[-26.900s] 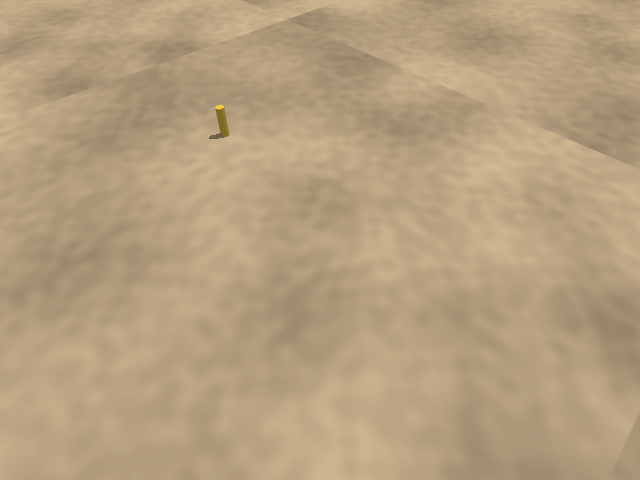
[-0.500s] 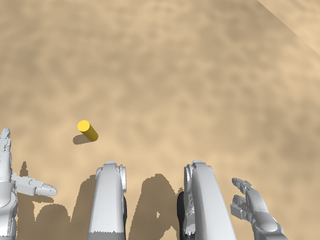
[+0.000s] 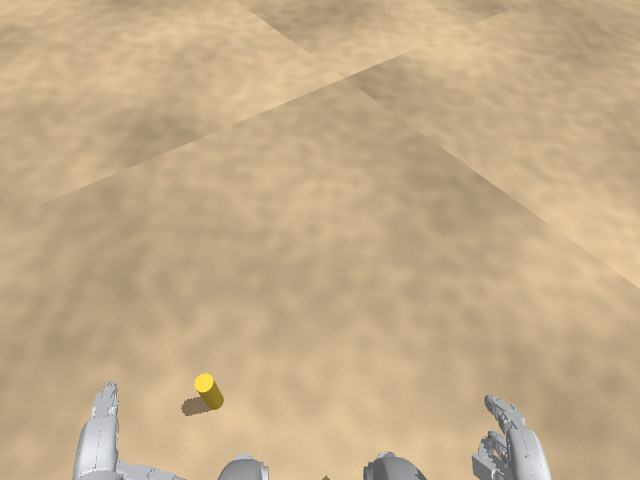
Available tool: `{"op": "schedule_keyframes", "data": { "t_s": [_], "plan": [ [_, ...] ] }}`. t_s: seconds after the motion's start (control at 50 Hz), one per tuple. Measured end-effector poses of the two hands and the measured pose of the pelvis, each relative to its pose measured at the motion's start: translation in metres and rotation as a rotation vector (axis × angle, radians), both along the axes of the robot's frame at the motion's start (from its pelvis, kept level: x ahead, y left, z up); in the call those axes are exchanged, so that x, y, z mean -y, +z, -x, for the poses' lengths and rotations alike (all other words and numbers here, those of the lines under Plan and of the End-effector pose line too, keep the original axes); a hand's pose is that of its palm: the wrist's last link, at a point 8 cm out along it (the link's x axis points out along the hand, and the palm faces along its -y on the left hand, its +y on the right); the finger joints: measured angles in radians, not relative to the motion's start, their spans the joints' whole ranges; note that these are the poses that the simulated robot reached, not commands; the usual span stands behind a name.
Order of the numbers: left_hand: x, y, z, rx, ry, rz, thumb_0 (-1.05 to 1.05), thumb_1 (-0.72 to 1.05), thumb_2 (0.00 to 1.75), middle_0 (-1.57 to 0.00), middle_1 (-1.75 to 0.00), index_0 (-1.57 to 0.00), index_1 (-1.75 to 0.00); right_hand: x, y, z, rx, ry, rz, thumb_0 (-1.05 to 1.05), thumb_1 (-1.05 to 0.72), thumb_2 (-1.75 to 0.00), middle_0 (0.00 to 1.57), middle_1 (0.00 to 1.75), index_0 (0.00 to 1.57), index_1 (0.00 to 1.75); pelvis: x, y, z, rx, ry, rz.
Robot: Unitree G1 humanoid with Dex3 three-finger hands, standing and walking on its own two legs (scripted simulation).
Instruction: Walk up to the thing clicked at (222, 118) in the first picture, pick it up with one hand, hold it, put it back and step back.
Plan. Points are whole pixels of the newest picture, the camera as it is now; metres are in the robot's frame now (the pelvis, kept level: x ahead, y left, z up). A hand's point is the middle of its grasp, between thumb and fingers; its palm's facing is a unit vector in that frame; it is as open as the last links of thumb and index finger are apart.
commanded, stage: home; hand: left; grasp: from the side
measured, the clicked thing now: (210, 392) +0.41 +0.25 -0.60
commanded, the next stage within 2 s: stand in 1.82 s
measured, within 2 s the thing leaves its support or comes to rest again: neither
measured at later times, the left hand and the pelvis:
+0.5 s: hand (149, 470) +0.17 +0.19 -0.02, palm faces +0.12 -0.94 -0.31, open 17.7 cm; pelvis +0.00 +0.00 +0.03, yaw +1 degrees
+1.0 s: hand (164, 469) +0.17 +0.17 -0.02, palm faces +0.11 -0.95 -0.29, open 17.7 cm; pelvis +0.00 -0.01 +0.04, yaw +1 degrees
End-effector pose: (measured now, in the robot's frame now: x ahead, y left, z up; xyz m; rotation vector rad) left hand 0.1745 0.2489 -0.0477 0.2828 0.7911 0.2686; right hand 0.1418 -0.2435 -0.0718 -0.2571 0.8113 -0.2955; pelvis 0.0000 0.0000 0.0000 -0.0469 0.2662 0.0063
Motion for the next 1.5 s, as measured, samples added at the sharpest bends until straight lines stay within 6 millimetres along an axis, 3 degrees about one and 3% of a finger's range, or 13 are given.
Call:
{"op": "schedule_keyframes", "data": {
  "t_s": [0.12, 0.24, 0.42, 0.9, 1.5],
  "plan": [
    [0.012, 0.042, 0.006, 0.062, -0.029, 0.021, -0.01, -0.56, 0.05, -0.05, -0.06, -0.06, -0.05, -0.010, 0.024, -0.005, 0.067, -0.002, -0.014, 0.01, -0.90, -0.90, 0.20, 0.30, 0.21, 0.30, -0.005, 0.020, -0.010, 0.063, 0.001, -0.001],
    [0.017, 0.057, 0.016, 0.082, -0.034, 0.040, -0.01, -0.57, 0.04, -0.05, -0.05, -0.05, -0.05, -0.019, 0.036, -0.016, 0.123, 0.030, -0.032, 0.01, -0.90, -0.90, 0.20, 0.30, 0.21, 0.30, -0.006, 0.028, -0.011, 0.103, 0.004, -0.003],
    [0.015, 0.054, 0.030, 0.044, -0.023, 0.040, -0.01, -0.58, 0.03, -0.05, -0.05, -0.05, -0.05, -0.020, 0.043, -0.024, 0.155, 0.080, -0.027, 0.01, -0.90, -0.90, 0.20, 0.30, 0.21, 0.30, -0.003, 0.032, -0.005, 0.125, 0.010, -0.008],
    [0.032, 0.056, 0.026, 0.042, -0.038, 0.054, -0.01, -0.59, 0.03, -0.05, -0.05, -0.05, -0.04, 0.002, 0.039, -0.009, 0.119, 0.050, -0.024, 0.02, -0.90, -0.90, 0.20, 0.30, 0.20, 0.30, 0.010, 0.036, -0.004, 0.139, 0.005, -0.020],
    [0.031, 0.055, 0.030, 0.041, -0.033, 0.057, -0.01, -0.59, 0.03, -0.05, -0.05, -0.05, -0.05, -0.004, 0.041, -0.010, 0.138, 0.061, -0.029, 0.02, -0.90, -0.90, 0.20, 0.30, 0.20, 0.30, 0.008, 0.037, -0.002, 0.147, 0.002, -0.021]
  ]
}}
